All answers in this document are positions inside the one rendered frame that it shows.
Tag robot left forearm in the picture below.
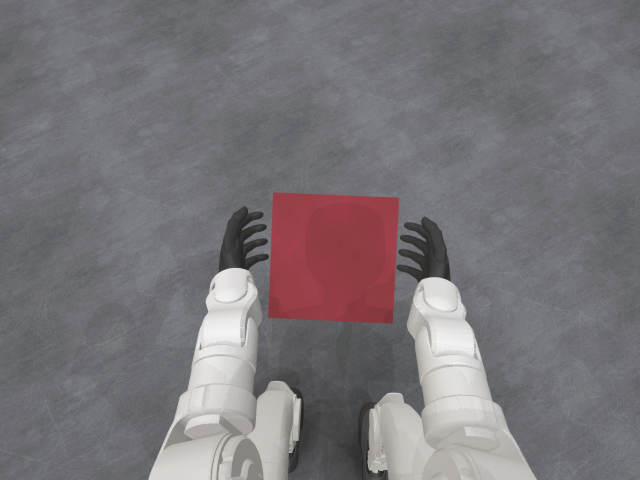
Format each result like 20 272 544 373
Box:
148 268 263 480

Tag right robot foot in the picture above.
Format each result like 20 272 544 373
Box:
358 402 386 480

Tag robot foot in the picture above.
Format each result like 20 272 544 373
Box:
358 402 386 480
288 387 304 474

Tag robot right forearm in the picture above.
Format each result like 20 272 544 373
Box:
407 277 533 473

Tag robot left hand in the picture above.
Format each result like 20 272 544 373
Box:
219 206 269 272

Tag left robot foot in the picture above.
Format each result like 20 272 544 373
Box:
288 387 304 474

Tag robot right upper arm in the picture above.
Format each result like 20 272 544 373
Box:
422 445 537 480

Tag robot right hand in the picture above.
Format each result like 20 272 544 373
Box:
397 217 451 283

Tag robot left upper arm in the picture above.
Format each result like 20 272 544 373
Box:
149 432 264 480

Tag carton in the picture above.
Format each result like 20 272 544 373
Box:
268 192 399 324

